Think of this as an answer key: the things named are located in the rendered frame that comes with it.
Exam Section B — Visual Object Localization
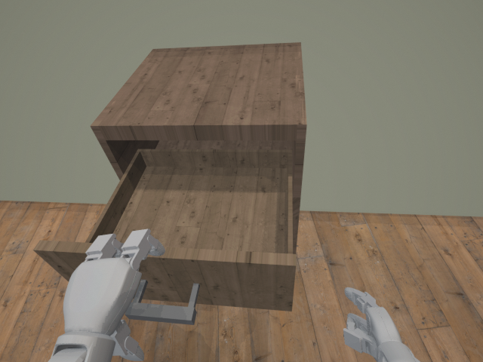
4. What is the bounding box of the drawer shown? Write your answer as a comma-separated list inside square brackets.
[33, 149, 296, 311]

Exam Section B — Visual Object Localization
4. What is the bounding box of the cabinet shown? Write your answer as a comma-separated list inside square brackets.
[91, 42, 307, 254]

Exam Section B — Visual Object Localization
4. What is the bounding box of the right robot hand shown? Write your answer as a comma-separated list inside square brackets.
[343, 287, 402, 361]

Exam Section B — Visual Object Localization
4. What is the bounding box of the left robot hand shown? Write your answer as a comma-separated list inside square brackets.
[63, 229, 165, 361]

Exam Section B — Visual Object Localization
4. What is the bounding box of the handle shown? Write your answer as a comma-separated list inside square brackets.
[125, 279, 200, 325]

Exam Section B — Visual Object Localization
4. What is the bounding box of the robot right forearm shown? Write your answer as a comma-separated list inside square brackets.
[377, 341, 420, 362]

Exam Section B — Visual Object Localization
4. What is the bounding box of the robot left forearm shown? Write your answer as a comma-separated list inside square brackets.
[48, 331, 115, 362]

